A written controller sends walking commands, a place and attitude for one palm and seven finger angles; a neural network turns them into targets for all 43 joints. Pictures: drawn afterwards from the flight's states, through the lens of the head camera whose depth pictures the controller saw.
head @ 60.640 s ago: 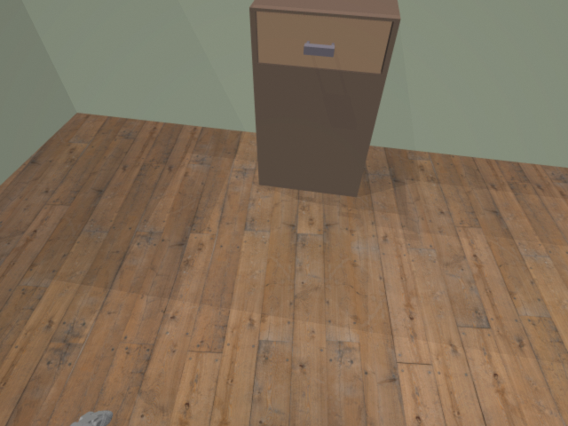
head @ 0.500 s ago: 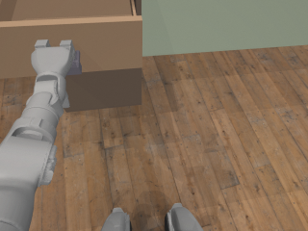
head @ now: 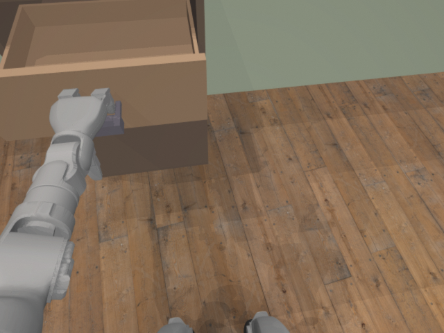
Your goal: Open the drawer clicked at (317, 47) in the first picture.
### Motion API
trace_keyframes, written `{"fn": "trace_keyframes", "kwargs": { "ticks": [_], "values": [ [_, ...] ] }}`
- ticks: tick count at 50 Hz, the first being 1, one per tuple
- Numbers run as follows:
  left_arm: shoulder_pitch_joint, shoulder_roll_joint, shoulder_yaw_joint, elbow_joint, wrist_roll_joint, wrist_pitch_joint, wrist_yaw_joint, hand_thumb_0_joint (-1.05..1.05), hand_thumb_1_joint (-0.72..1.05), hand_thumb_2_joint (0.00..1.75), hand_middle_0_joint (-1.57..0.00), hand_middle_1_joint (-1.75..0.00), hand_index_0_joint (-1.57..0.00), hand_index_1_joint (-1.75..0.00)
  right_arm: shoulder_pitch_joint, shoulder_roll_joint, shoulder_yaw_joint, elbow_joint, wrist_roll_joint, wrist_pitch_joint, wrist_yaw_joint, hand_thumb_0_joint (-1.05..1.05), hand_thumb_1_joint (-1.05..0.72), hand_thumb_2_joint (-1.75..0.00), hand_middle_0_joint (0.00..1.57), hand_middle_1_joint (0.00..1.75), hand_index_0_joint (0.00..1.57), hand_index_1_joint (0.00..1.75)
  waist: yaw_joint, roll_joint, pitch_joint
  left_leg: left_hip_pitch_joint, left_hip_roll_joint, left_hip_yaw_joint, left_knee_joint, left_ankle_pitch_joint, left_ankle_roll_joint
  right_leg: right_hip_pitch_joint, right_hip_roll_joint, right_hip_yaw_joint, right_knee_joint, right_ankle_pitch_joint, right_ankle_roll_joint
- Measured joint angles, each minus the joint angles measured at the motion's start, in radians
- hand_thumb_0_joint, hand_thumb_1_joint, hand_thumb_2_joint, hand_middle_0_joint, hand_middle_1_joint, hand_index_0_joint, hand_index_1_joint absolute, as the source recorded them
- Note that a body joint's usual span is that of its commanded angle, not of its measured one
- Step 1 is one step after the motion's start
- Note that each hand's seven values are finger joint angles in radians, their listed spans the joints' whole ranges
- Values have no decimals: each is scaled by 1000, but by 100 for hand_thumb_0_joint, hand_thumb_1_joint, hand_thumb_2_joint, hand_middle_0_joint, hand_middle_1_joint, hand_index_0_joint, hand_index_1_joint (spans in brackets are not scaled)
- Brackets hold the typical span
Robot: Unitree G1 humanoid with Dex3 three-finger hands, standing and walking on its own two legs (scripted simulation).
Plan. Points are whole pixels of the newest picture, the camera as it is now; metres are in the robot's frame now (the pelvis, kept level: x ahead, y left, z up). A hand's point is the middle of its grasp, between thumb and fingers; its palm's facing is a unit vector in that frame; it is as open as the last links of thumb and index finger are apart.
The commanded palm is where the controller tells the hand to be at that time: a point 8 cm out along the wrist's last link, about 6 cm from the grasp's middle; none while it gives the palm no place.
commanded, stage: open the thumb to release the handle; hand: left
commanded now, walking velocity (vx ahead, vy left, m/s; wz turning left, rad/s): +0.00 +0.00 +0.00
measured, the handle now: (95, 117) +0.53 +0.22 +0.01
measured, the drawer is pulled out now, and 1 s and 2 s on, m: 0.23 0.21 0.19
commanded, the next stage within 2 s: lift the hand off the handle in 0.90 s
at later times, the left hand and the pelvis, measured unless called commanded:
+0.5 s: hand (93, 128) +0.50 +0.22 +0.01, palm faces -0.05 -0.01 -1.00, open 13.4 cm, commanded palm +0.50 +0.21 +0.05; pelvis +0.01 -0.01 -0.01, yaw +2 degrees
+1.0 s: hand (95, 136) +0.49 +0.22 +0.00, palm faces -0.07 +0.02 -1.00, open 15.0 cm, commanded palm +0.50 +0.20 +0.05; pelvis -0.06 -0.01 -0.04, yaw +0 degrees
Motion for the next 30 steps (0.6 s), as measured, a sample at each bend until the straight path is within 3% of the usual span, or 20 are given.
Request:
{"fn": "trace_keyframes", "kwargs": {
  "ticks": [8, 15, 19, 24, 30],
  "values": [
    [116, -21, -3, -139, -37, 19, -43, 0, -49, 30, -32, -115, -40, -109, -43, 4, -4, -27, 1, -19, 0, 1, -91, -90, 20, 30, 21, 30, 21, 2, 10, 81, -1, 3, -61, 25, -4, 82, 0, 5, -67, 25, -8],
    [81, -57, -25, -77, 1, -34, 31, 0, -49, 30, -39, -111, -45, -106, -76, 3, -5, -7, -5, -24, 10, 0, -91, -90, 20, 30, 21, 30, 58, -6, -9, 86, -12, -16, -60, -5, -3, 88, -10, -13, -53, -18, -4],
    [10, -72, -38, 6, 16, -34, 77, 0, -49, 30, -44, -104, -49, -103, -101, 4, -9, 9, -12, -13, 22, 0, -91, -90, 20, 30, 21, 30, 65, -13, -24, 38, -18, -27, -20, -4, -6, 45, -15, -23, -9, -33, -9],
    [-108, -63, -36, 139, 34, -1, 102, 0, -49, 30, -47, -90, -51, -96, -121, 1, -3, 11, -18, 2, 29, 0, -91, -90, 20, 30, 21, 30, 45, -17, -45, -38, -14, -36, 30, -23, -15, -38, -10, -30, 57, -49, -13],
    [-218, -6, -23, 239, 45, 37, 62, 0, -49, 30, -48, -71, -50, -84, -100, -9, 3, -12, -16, 15, 25, 0, -91, -90, 20, 30, 21, 30, -2, -15, -52, -136, -4, -34, 102, -23, -20, -140, 0, -27, 130, -46, -19]
  ]
}}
